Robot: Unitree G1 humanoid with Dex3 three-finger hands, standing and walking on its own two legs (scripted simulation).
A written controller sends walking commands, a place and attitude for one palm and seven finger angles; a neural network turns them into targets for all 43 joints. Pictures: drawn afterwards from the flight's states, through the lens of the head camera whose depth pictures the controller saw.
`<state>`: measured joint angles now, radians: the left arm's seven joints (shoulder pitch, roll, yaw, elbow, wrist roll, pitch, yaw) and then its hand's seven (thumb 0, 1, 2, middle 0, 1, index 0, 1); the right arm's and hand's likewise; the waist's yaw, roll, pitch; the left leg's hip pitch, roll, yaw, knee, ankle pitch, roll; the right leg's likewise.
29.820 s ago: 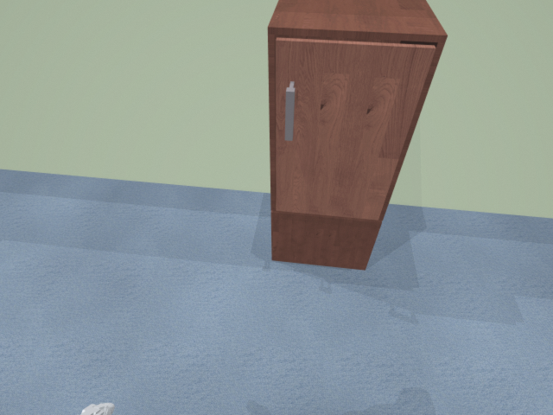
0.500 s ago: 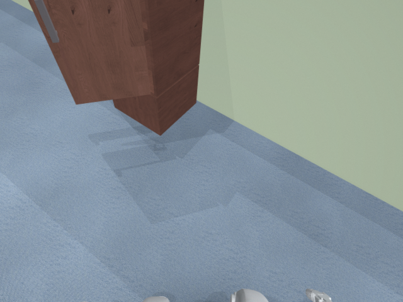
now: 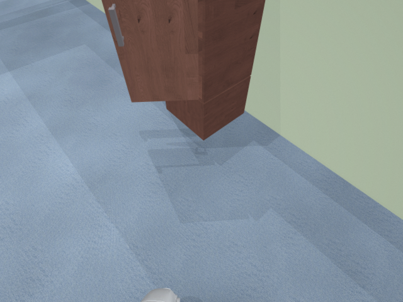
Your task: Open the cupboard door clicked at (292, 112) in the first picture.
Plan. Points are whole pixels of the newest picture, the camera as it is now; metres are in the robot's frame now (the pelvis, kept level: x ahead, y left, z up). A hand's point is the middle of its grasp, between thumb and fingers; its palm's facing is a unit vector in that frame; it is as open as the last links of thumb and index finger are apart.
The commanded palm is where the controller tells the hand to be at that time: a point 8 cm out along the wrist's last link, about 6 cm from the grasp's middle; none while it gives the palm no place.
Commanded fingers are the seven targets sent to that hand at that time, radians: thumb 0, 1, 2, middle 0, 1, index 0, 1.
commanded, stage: take the last steps up to it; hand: left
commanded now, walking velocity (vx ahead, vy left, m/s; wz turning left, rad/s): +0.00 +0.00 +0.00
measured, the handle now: (117, 25) +1.06 +0.40 +0.00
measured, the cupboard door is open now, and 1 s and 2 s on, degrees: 52 52 52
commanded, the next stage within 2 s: come to a stop and stand still in 1.66 s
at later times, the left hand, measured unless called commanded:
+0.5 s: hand out of the picture +0.12 +0.26 -0.16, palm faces +0.08 -0.98 -0.16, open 7.4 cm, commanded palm none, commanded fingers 0.00 0.90 0.90 -0.20 -0.30 -0.20 -0.30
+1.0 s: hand (119, 247) +0.26 +0.23 -0.16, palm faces +0.18 -0.96 -0.21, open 7.0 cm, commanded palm none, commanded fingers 0.00 0.90 0.90 -0.20 -0.30 -0.20 -0.30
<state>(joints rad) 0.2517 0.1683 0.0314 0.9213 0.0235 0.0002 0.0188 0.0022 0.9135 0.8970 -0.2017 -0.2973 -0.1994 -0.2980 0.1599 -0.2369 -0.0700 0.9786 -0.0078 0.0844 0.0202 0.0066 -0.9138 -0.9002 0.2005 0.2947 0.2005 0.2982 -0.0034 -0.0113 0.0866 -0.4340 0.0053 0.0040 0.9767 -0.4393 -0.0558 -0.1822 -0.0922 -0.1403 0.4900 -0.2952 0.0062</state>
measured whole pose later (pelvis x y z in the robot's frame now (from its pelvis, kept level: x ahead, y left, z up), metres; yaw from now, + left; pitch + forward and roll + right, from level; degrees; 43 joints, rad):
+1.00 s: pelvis +0.21 +0.03 +0.00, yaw +7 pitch +0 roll +0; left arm 0.22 0.18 0.08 1.02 0.01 -0.08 0.02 -0.05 0.97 0.90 -0.20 -0.30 -0.20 -0.30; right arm 0.28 -0.16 -0.05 1.07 -0.02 -0.01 0.00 0.01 -0.92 -0.90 0.20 0.29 0.20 0.30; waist -0.02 0.00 0.05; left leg -0.51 0.10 0.04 0.93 -0.28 -0.02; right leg -0.14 0.00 -0.15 0.39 -0.25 -0.05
